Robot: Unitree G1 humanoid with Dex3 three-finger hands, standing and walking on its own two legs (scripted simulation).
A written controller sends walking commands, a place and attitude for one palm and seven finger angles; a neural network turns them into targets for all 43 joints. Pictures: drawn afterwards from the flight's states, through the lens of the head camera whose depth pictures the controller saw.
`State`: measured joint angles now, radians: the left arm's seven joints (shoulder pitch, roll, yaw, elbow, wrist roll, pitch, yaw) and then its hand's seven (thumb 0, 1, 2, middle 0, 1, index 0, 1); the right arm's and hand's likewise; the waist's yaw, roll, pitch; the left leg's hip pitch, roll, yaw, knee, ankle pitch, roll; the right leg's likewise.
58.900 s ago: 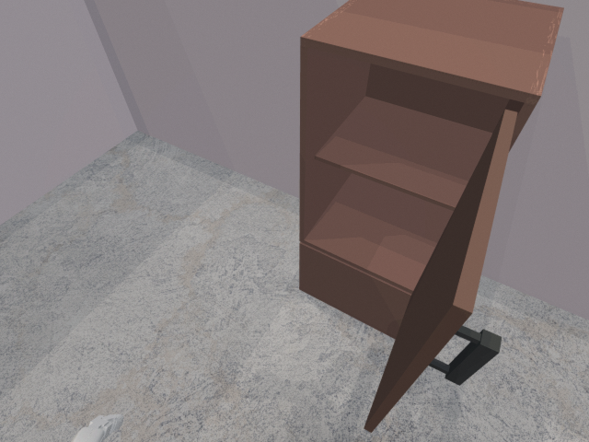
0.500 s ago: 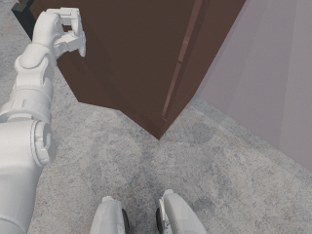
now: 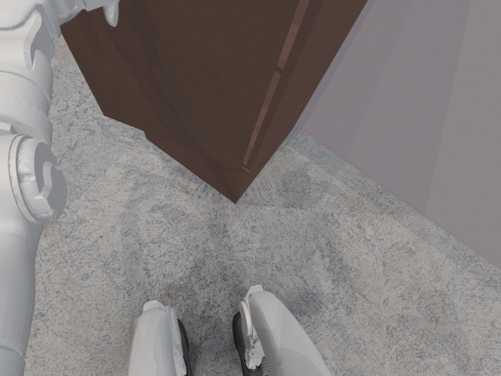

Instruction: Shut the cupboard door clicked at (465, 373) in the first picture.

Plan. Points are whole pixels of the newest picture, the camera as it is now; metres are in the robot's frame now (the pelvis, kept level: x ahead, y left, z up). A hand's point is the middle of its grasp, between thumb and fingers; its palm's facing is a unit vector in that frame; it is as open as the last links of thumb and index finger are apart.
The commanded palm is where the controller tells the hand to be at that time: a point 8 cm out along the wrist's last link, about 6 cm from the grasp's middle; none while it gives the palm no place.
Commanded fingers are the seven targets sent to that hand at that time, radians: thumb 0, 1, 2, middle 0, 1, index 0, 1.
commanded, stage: pull the fist back off the door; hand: left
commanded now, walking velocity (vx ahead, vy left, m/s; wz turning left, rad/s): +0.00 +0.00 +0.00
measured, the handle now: out of the picture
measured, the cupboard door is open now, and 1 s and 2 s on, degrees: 16 13 13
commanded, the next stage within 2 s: draw the hand back to the body in 0.86 s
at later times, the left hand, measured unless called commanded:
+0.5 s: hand out of the picture +0.59 +0.07 +0.13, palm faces +0.06 -1.00 -0.04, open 3.1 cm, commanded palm +0.54 +0.11 +0.13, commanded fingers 0.00 0.90 0.90 -1.30 -1.50 -1.30 -1.50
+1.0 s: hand (124, 50) +0.51 +0.07 +0.13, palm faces +0.04 -1.00 -0.04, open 3.1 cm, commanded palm +0.48 +0.13 +0.13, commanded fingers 0.00 0.90 0.90 -1.30 -1.50 -1.30 -1.50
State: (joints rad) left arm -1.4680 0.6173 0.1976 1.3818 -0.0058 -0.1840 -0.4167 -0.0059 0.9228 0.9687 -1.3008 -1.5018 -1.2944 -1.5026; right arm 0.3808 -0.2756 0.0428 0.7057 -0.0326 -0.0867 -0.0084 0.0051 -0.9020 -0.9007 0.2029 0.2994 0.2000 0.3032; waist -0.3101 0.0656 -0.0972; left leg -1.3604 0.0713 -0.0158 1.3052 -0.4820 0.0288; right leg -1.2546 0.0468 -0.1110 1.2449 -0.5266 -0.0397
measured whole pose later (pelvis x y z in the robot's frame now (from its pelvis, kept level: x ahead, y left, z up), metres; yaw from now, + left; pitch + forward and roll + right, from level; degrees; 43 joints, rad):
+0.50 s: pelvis +0.03 -0.01 +0.05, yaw +1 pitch +26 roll -2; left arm -1.09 0.33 0.33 1.25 0.04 -0.39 0.12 0.02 0.90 0.90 -1.30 -1.50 -1.29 -1.50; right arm 0.50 -0.25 0.00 0.65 -0.08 0.02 0.12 0.01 -0.90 -0.90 0.20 0.30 0.20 0.30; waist -0.24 0.08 -0.14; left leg -1.08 0.06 0.04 1.08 -0.46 0.01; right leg -1.01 0.05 -0.05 1.06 -0.50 -0.04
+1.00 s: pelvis +0.03 -0.02 +0.06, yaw +3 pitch +19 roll +0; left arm -0.86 0.17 0.17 1.13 -0.03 -0.49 0.11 0.02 0.89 0.90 -1.30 -1.50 -1.30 -1.50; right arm 0.29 -0.24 -0.02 0.63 -0.04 0.03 0.07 0.01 -0.91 -0.90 0.20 0.30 0.20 0.30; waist -0.14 0.04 -0.14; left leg -0.94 0.03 0.03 1.03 -0.43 0.00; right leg -0.88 0.02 -0.07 1.05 -0.51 -0.05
